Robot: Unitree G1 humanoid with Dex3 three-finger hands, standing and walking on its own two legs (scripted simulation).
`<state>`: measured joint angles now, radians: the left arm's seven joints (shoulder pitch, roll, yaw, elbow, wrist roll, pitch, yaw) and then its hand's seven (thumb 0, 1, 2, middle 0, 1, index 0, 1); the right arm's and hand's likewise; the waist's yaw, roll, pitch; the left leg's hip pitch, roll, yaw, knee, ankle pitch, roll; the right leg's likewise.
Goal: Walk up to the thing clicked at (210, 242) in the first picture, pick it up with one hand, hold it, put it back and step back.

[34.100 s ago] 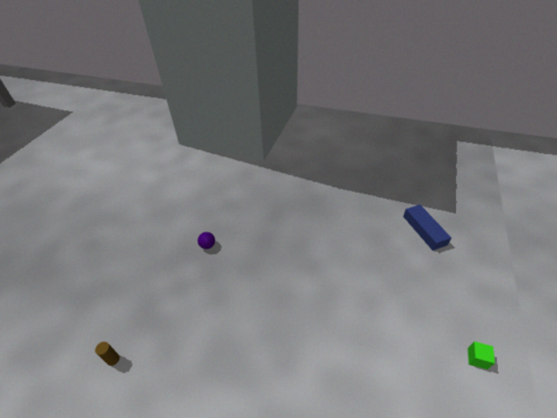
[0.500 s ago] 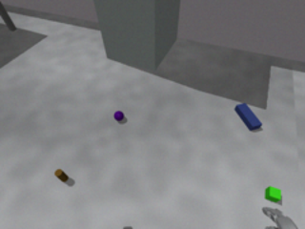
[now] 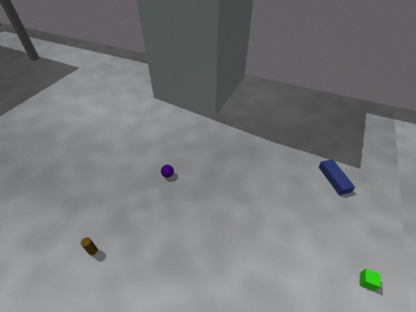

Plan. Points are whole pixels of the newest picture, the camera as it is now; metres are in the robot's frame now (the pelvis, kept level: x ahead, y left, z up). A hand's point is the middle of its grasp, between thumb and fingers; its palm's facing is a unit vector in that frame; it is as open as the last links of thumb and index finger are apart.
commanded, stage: step back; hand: left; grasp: from above
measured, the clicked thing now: (167, 171) +1.09 +0.23 -0.73
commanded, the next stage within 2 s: stand in 0.62 s
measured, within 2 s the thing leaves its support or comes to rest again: neither
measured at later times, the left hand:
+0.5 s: hand out of the picture +0.14 +0.25 -0.16, palm faces +0.07 -0.94 -0.34, open 7.4 cm
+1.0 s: hand out of the picture +0.14 +0.25 -0.15, palm faces +0.02 -0.94 -0.33, open 7.4 cm
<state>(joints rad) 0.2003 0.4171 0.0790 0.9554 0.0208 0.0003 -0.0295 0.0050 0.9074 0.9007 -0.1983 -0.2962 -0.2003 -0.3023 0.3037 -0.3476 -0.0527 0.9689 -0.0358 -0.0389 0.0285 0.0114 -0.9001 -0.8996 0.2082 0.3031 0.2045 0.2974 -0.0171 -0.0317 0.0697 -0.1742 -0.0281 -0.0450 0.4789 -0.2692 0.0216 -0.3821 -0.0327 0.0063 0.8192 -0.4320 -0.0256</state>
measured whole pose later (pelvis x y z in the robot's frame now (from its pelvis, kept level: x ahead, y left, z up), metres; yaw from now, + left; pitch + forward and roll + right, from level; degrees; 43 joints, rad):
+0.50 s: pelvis +0.05 -0.01 -0.01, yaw +2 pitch -2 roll +1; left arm 0.12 0.35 0.04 1.01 0.00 -0.01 -0.01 0.00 0.90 0.90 -0.20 -0.30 -0.20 -0.30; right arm 0.18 -0.35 -0.03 1.03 -0.03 -0.01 0.00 0.01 -0.90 -0.90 0.20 0.30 0.20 0.30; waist 0.02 -0.02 0.08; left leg -0.24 -0.01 -0.01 0.56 -0.29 0.00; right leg -0.27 -0.07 -0.05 0.61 -0.31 0.01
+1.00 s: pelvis +0.06 +0.00 +0.01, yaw +2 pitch -2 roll +0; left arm 0.07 0.35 0.00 1.14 0.01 -0.02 -0.01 0.00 0.91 0.90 -0.20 -0.30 -0.20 -0.30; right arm 0.05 -0.34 0.00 1.11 0.00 -0.02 0.01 0.01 -0.90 -0.90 0.20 0.30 0.20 0.30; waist 0.01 0.00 0.06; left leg -0.10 0.00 0.00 0.32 -0.18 0.00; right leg -0.11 -0.05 -0.05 0.33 -0.18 0.03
